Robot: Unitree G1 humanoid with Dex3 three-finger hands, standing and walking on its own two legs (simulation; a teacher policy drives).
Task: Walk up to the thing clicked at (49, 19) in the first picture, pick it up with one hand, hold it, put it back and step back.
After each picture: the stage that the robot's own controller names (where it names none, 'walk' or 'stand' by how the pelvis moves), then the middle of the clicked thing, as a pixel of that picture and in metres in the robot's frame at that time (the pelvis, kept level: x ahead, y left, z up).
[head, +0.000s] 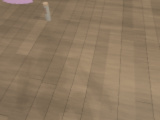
stand; (46, 11) +1.91 +0.47 -0.66
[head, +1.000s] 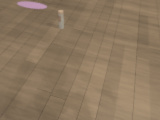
walk; (61, 19) +1.80 +0.22 -0.63
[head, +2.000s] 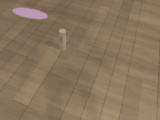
walk; (62, 40) +1.23 +0.19 -0.64
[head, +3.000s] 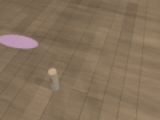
walk; (53, 80) +0.78 +0.23 -0.65
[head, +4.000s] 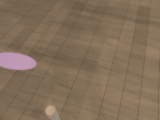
walk; (53, 116) +0.44 +0.23 -0.63
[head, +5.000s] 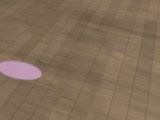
stand; out of the picture +0.37 +0.20 -0.66
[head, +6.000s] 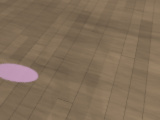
stand; out of the picture +0.36 +0.21 -0.66
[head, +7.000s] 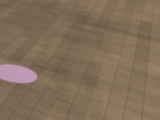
stand; out of the picture +0.36 +0.22 -0.66
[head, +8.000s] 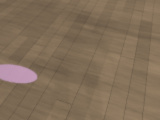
stand; out of the picture +0.35 +0.22 -0.66
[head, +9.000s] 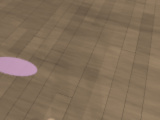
go down; out of the picture +0.36 +0.21 -0.65
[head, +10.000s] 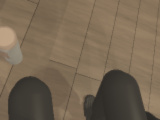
go down; (10, 49) +0.46 +0.23 -0.23
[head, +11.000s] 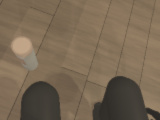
approach; (27, 56) +0.46 +0.21 -0.26
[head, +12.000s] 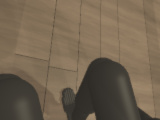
close in; out of the picture +0.45 +0.25 -0.16
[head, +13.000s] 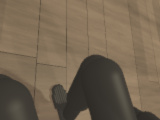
close; out of the picture +0.44 +0.26 -0.16
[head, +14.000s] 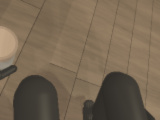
lift; (0, 55) +0.37 +0.25 -0.06
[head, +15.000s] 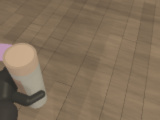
hold; (30, 81) +0.31 +0.16 +0.08
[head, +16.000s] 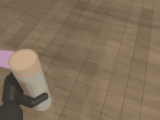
hold; (34, 85) +0.31 +0.16 +0.06
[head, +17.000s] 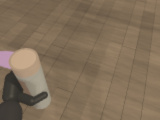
hold; (34, 83) +0.32 +0.17 +0.06
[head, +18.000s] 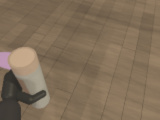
crouch; (33, 82) +0.32 +0.17 +0.06
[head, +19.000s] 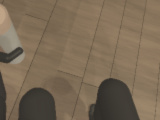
crouch; (5, 40) +0.46 +0.20 -0.03
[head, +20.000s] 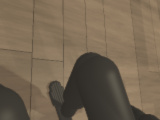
lower; out of the picture +0.46 +0.26 -0.17
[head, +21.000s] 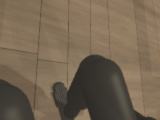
lower; out of the picture +0.46 +0.27 -0.16
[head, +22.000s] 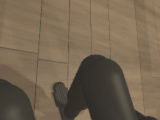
lower; out of the picture +0.45 +0.27 -0.16
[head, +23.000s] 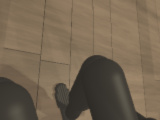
lower; out of the picture +0.44 +0.26 -0.16
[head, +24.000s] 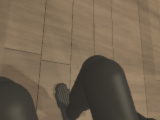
draw back; out of the picture +0.44 +0.26 -0.16
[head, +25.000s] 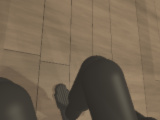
withdraw; out of the picture +0.44 +0.26 -0.17
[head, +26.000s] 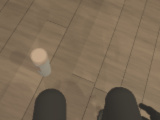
walk; (42, 64) +0.46 +0.19 -0.34
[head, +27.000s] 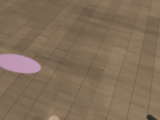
stand; out of the picture +0.39 +0.18 -0.59
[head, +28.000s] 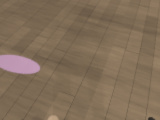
stand; out of the picture +0.39 +0.18 -0.60
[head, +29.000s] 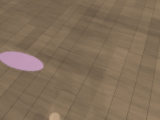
stand; out of the picture +0.40 +0.18 -0.61
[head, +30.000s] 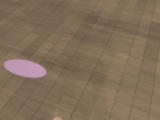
stand; out of the picture +0.41 +0.19 -0.65
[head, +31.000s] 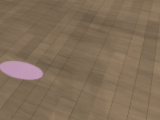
stand; out of the picture +0.38 +0.20 -0.66
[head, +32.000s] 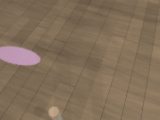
walk; (56, 116) +0.39 +0.20 -0.65
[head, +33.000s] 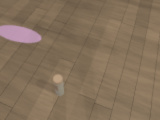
walk; (58, 85) +0.59 +0.15 -0.63
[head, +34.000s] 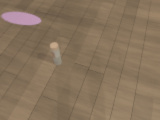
walk; (56, 54) +0.90 +0.27 -0.62
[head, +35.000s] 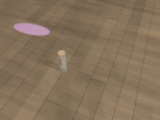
stand; (62, 61) +0.99 +0.19 -0.64
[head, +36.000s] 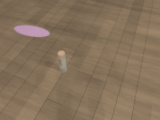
stand; (62, 62) +1.02 +0.20 -0.66
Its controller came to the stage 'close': yes
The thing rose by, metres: 0.70
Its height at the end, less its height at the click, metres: +0.00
